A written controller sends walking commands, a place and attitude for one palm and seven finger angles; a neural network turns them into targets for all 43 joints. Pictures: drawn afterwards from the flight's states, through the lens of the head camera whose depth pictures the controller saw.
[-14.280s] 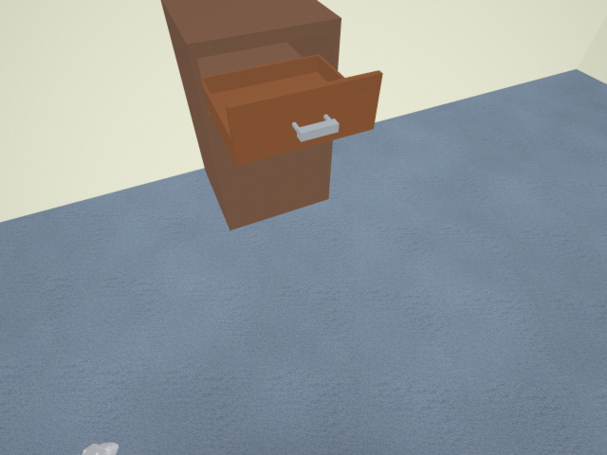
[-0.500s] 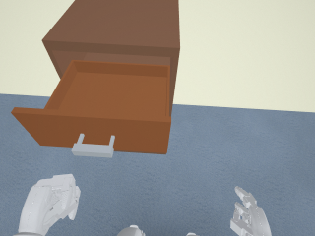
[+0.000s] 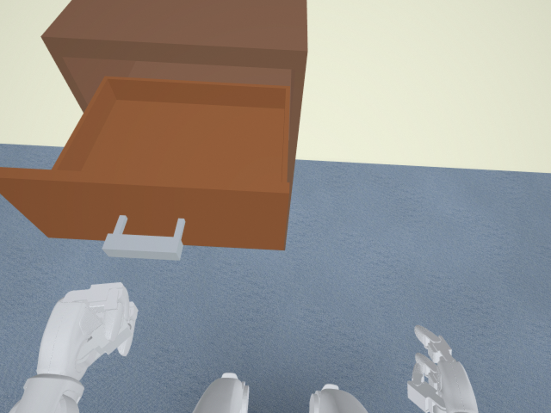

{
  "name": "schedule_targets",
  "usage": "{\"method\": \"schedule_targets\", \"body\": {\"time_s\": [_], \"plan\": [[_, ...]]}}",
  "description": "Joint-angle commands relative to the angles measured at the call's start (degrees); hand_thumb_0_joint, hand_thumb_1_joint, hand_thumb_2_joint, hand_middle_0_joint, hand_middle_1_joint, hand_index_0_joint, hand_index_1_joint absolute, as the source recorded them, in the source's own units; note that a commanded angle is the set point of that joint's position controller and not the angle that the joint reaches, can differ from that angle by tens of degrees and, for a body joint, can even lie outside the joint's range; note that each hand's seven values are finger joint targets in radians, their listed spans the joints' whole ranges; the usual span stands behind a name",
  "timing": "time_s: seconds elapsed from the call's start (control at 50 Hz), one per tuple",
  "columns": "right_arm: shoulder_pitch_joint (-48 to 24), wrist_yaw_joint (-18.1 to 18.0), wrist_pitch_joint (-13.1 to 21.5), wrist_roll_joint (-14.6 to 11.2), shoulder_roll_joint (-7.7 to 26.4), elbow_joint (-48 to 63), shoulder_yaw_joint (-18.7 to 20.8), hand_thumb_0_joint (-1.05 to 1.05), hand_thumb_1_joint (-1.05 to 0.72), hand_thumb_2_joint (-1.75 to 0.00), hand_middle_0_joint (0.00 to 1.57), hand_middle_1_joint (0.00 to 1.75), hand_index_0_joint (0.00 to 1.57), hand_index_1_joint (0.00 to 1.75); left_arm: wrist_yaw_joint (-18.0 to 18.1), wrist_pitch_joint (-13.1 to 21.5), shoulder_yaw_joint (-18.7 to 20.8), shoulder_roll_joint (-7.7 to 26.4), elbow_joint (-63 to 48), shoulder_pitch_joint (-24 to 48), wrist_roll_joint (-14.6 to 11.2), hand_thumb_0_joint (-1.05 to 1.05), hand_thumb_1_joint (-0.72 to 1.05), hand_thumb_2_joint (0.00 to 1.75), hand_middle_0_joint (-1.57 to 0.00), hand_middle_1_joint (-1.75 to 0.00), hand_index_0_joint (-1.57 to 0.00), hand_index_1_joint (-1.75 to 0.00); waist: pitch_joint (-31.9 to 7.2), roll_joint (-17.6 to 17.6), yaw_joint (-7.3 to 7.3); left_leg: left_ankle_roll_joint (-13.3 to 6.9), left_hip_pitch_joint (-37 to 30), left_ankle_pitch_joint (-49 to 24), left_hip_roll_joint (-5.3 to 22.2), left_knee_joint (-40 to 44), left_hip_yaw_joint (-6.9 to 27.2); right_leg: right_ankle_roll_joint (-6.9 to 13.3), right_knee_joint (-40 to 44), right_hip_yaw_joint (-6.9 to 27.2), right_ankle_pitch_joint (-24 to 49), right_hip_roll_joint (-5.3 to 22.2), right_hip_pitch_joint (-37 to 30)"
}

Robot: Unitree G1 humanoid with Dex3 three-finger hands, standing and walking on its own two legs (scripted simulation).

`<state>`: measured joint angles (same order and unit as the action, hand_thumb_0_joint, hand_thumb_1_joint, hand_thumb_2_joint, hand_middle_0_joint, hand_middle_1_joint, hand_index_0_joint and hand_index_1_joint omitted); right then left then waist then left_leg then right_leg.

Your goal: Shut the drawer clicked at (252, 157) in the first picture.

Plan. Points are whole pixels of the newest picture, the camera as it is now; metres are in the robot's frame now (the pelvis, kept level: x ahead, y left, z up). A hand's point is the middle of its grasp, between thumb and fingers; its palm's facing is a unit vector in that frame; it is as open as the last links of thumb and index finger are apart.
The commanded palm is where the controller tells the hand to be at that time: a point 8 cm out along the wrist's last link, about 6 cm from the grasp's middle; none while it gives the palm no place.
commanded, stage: bring the fist close to the handle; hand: left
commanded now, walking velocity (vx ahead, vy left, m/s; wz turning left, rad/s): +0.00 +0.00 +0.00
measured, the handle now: (147, 234) +0.38 +0.23 -0.01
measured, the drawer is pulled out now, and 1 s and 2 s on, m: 0.30 0.30 0.21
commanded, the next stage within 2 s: push the drawer shut in 0.86 s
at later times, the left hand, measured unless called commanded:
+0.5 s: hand (147, 301) +0.27 +0.20 -0.01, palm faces -0.03 -1.00 -0.03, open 3.3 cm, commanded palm +0.25 +0.25 +0.00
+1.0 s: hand (151, 300) +0.27 +0.20 -0.01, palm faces -0.03 -1.00 -0.04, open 3.3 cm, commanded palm +0.26 +0.25 +0.00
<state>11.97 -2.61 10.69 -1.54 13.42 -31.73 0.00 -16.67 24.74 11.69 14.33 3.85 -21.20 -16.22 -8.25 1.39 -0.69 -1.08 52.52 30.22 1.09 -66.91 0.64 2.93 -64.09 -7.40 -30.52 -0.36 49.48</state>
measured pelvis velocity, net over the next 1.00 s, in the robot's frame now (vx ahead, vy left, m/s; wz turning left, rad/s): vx -0.01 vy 0.02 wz -0.02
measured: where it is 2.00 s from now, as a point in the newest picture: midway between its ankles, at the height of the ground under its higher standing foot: outside the picture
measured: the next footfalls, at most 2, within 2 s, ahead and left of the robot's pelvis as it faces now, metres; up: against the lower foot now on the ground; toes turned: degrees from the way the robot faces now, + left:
none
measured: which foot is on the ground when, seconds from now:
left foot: down 0.00-1.00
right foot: down 0.00-1.00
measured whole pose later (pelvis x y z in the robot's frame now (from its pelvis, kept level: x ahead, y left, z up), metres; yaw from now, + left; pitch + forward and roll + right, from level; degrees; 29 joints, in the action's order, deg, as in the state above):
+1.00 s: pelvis -0.01 +0.02 -0.03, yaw -1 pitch +22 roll -3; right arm 11.0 -0.7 4.7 -0.8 13.9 -30.0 -0.8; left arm -11.1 25.1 8.1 14.0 9.7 -8.5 -12.6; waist -9.8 1.2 -1.2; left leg -3.0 64.9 32.4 0.6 -75.3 -0.6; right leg 1.4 -72.1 -6.2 -32.2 0.5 61.8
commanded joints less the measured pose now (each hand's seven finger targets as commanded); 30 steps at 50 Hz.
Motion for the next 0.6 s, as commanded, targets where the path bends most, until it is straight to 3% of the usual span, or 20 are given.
{"method": "schedule_targets", "body": {"time_s": [0.0,0.04,0.1,0.14,0.2,0.28,0.3,0.36,0.4,0.44,0.48,0.52,0.58], "plan": [[-2.6,-0.6,2.8,0.1,7.7,7.8,3.0,0.0,-0.9,-0.9,0.2,0.3,0.2,0.3,-0.5,5.0,5.4,7.9,-8.5,3.9,-1.4,0.0,0.9,0.9,-1.4,-1.6,-1.4,-1.6,-13.1,0.3,-0.58,-0.7,-4.0,-15.5,-1.0,6.3,1.5,-1.8,9.1,7.6,13.8,0.1,-8.8],[-2.6,-0.4,2.9,0.2,7.8,7.8,2.9,0.0,-0.9,-0.9,0.2,0.3,0.2,0.3,-0.7,5.6,4.8,7.6,-8.9,6.0,-1.5,0.0,0.9,0.9,-1.4,-1.6,-1.4,-1.6,-14.4,2.1,-0.48,-0.7,-4.4,-15.1,-1.0,6.2,1.6,-1.6,8.1,7.2,13.0,0.2,-7.6],[-2.3,-0.4,2.5,0.2,8.1,7.5,3.0,0.0,-0.9,-0.9,0.2,0.3,0.2,0.3,-0.6,5.5,5.9,8.4,-6.2,6.9,-1.6,0.0,0.9,0.9,-1.4,-1.6,-1.4,-1.6,-14.6,-0.5,-0.64,-0.8,-2.2,-14.4,-0.8,5.3,1.9,-1.6,7.1,7.1,11.9,-0.1,-6.6],[-2.5,-0.2,2.5,0.2,8.3,7.6,2.9,0.0,-0.9,-0.9,0.2,0.3,0.2,0.3,-0.8,5.9,4.2,7.5,-6.8,9.9,-1.3,0.0,0.9,0.9,-1.4,-1.6,-1.4,-1.6,-15.0,2.5,-0.87,-0.7,-3.1,-13.3,-0.8,5.2,2.0,-1.5,6.2,6.6,10.6,-0.1,-3.8],[-2.2,-0.2,2.3,0.3,8.8,7.4,2.8,0.0,-0.9,-0.9,0.2,0.3,0.2,0.3,-0.2,5.8,4.6,8.3,-4.7,12.6,-0.9,0.0,0.9,0.9,-1.4,-1.6,-1.4,-1.6,-14.9,1.3,-1.08,-0.8,-1.8,-11.9,-0.7,4.8,2.5,-1.3,5.2,6.0,8.5,-0.4,-1.8],[-2.0,0.1,2.0,0.5,9.1,7.7,2.7,0.0,-0.9,-0.9,0.2,0.3,0.2,0.3,0.3,5.8,3.8,7.8,-4.0,15.2,-0.5,0.0,0.9,0.9,-1.4,-1.6,-1.4,-1.6,-17.2,3.0,-0.68,-0.5,-2.1,-11.4,-0.8,4.4,2.7,-1.2,3.9,5.7,7.9,-0.2,-0.3],[-1.9,0.1,1.8,0.5,9.4,7.6,2.8,0.0,-0.9,-0.9,0.2,0.3,0.2,0.3,0.7,5.7,4.9,9.1,-3.3,15.5,-0.2,0.0,0.9,0.9,-1.4,-1.6,-1.4,-1.6,-17.4,1.4,-0.78,-0.6,-1.6,-11.7,-0.6,4.2,3.1,-1.2,3.1,5.2,8.1,-0.5,0.5],[-1.9,0.4,1.1,0.6,9.4,7.6,2.6,0.0,-0.9,-0.9,0.2,0.3,0.2,0.3,1.2,5.5,2.9,7.3,-2.2,18.8,0.3,0.0,0.9,0.9,-1.4,-1.6,-1.4,-1.6,-17.4,2.5,-1.11,-0.4,-1.3,-10.8,-0.7,3.8,3.2,-1.2,2.3,5.0,7.4,-0.3,2.4],[-1.6,0.5,0.7,0.8,9.8,7.3,2.7,0.0,-0.9,-0.9,0.2,0.3,0.2,0.3,1.9,5.5,4.0,8.7,-1.1,20.3,0.9,0.0,0.9,0.9,-1.4,-1.6,-1.4,-1.6,-18.3,1.6,-1.25,-0.4,-0.8,-10.6,-0.5,3.2,3.6,-1.1,1.4,4.9,7.0,-0.6,3.6],[-1.7,0.8,0.4,0.9,9.6,7.7,2.7,0.0,-0.9,-0.9,0.2,0.3,0.2,0.3,2.2,5.6,2.4,6.9,-1.6,20.6,1.0,0.0,0.9,0.9,-1.4,-1.6,-1.4,-1.6,-20.0,3.3,-0.89,-0.2,-1.8,-11.8,-0.6,2.9,3.6,-1.1,0.6,4.7,8.1,-0.4,4.1],[-1.5,1.1,-0.1,0.8,9.7,8.4,2.9,0.0,-0.9,-0.9,0.2,0.3,0.2,0.3,2.7,5.6,3.1,7.9,-4.2,18.1,1.0,0.0,0.9,0.9,-1.4,-1.6,-1.4,-1.6,-22.7,4.5,0.29,0.1,-4.4,-14.3,-0.4,3.6,3.9,-0.8,0.5,4.5,9.5,-0.4,2.9],[-1.6,1.5,-0.6,0.8,9.6,9.0,2.8,0.0,-0.9,-0.9,0.2,0.3,0.2,0.3,3.4,5.0,1.8,7.2,-6.1,17.1,1.3,0.0,0.9,0.9,-1.4,-1.6,-1.4,-1.6,-23.2,5.3,0.28,0.3,-6.2,-16.4,-0.2,4.1,4.3,-0.8,0.3,4.0,10.4,-0.3,3.4],[-1.5,1.5,-1.6,0.7,9.5,9.0,2.8,0.0,-0.9,-0.9,0.2,0.3,0.2,0.3,4.7,4.1,0.9,6.2,-5.3,17.3,1.9,0.0,0.9,0.9,-1.4,-1.6,-1.4,-1.6,-19.9,2.3,-0.72,0.2,-3.8,-13.7,-0.2,4.2,4.3,-1.1,0.8,3.8,9.0,-0.4,4.0]]}}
